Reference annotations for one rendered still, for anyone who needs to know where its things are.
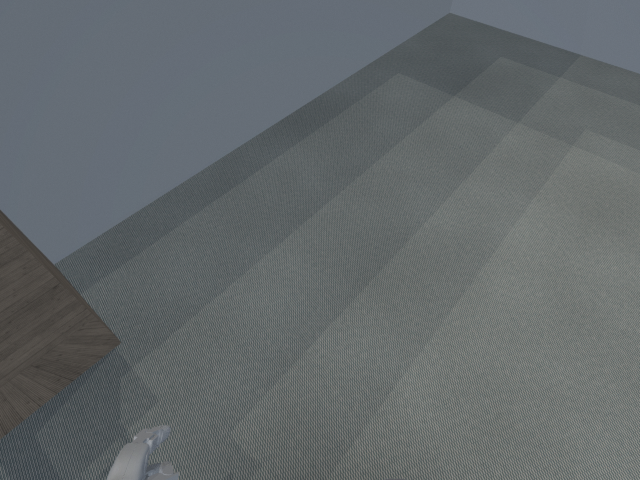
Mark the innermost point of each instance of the cabinet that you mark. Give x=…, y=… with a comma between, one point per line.
x=49, y=335

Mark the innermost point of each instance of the robot left hand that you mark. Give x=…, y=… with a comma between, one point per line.
x=131, y=463

